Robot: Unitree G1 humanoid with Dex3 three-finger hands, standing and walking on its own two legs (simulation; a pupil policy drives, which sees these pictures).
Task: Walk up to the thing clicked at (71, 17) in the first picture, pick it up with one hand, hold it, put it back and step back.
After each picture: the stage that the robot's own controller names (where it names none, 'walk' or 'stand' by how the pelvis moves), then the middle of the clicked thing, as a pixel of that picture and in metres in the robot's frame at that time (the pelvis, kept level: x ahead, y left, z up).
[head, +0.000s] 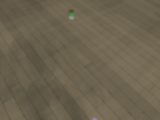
stand; (71, 14) +1.86 +0.05 -0.72
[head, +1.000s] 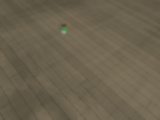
walk; (63, 28) +1.74 +0.06 -0.72
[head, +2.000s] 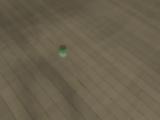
walk; (62, 51) +1.13 +0.07 -0.71
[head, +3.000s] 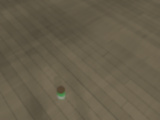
walk; (61, 92) +0.69 +0.11 -0.71
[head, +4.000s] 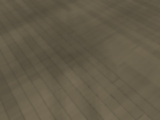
walk; out of the picture +0.43 +0.19 -0.69
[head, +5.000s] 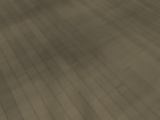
stand; out of the picture +0.35 +0.12 -0.71
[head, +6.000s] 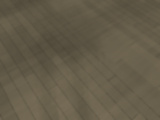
stand; out of the picture +0.36 +0.16 -0.72
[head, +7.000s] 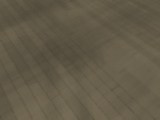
stand; out of the picture +0.34 +0.15 -0.73
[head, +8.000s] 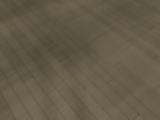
stand; out of the picture +0.35 +0.15 -0.72
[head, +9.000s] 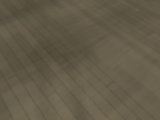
stand; out of the picture +0.36 +0.15 -0.72
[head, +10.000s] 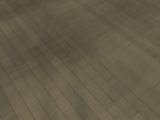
stand; out of the picture +0.38 +0.16 -0.72
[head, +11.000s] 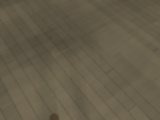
stand; out of the picture +0.40 +0.15 -0.71
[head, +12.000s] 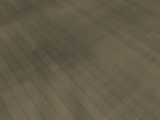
stand; out of the picture +0.37 +0.16 -0.72
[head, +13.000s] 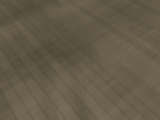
stand; out of the picture +0.39 +0.17 -0.72
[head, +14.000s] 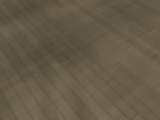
stand; out of the picture +0.39 +0.17 -0.72
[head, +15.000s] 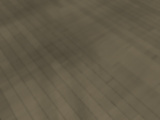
stand; out of the picture +0.38 +0.17 -0.72
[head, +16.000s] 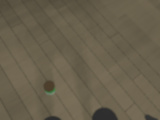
go down; (49, 88) +0.44 +0.13 -0.55
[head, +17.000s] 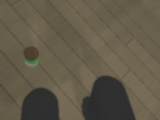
go down; (31, 57) +0.51 +0.13 -0.35
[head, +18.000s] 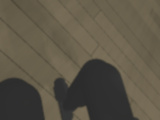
close in; out of the picture +0.52 +0.17 -0.28
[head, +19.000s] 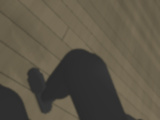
close in; out of the picture +0.51 +0.19 -0.27
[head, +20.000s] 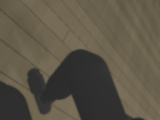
close; out of the picture +0.50 +0.19 -0.27
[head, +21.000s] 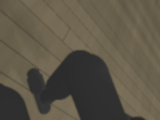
lift; out of the picture +0.48 +0.18 -0.27
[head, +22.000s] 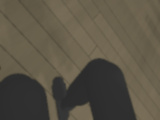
lift; out of the picture +0.42 +0.16 -0.31
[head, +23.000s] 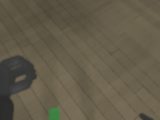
lift; (54, 118) +0.35 +0.13 -0.61
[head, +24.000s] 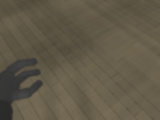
go down; out of the picture +0.32 +0.15 -0.71
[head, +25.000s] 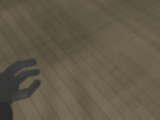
stand; out of the picture +0.33 +0.16 -0.69
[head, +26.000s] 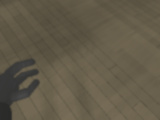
stand; out of the picture +0.33 +0.17 -0.69
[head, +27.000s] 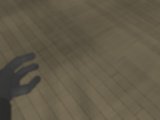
stand; out of the picture +0.32 +0.18 -0.70
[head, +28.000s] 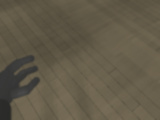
stand; out of the picture +0.32 +0.19 -0.70
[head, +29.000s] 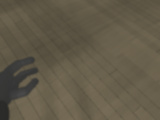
stand; out of the picture +0.32 +0.19 -0.70
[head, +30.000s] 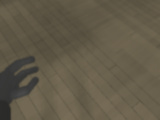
stand; out of the picture +0.32 +0.19 -0.69
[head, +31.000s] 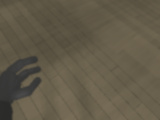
stand; out of the picture +0.32 +0.19 -0.69
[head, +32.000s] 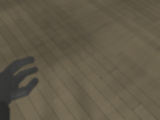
close; out of the picture +0.33 +0.20 -0.69
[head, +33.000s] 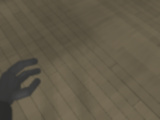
stand; out of the picture +0.33 +0.20 -0.68
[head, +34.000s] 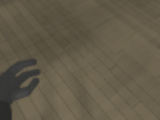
stand; out of the picture +0.32 +0.20 -0.69
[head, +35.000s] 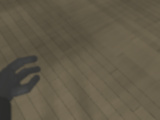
close; out of the picture +0.32 +0.20 -0.70
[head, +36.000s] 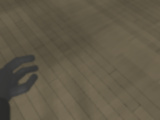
close; out of the picture +0.32 +0.21 -0.70
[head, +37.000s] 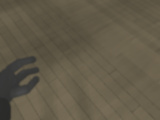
close; out of the picture +0.32 +0.21 -0.70
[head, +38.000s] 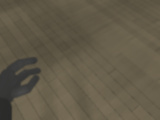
stand; out of the picture +0.32 +0.21 -0.70
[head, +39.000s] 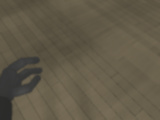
close; out of the picture +0.31 +0.21 -0.71
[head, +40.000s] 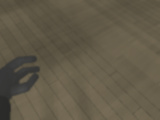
close; out of the picture +0.32 +0.21 -0.70
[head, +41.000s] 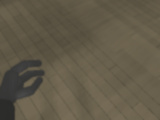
close; out of the picture +0.33 +0.21 -0.69
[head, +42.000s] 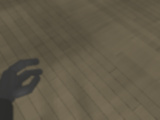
close; out of the picture +0.32 +0.21 -0.70
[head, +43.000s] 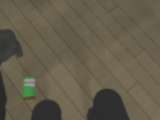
lower; (28, 88) +0.39 +0.21 -0.47
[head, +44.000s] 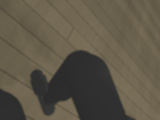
lower; out of the picture +0.40 +0.25 -0.30
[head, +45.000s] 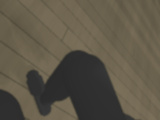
lower; out of the picture +0.39 +0.25 -0.30
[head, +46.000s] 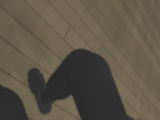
lower; out of the picture +0.40 +0.25 -0.30
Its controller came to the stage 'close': yes
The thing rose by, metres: 0.01
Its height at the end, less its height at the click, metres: -0.02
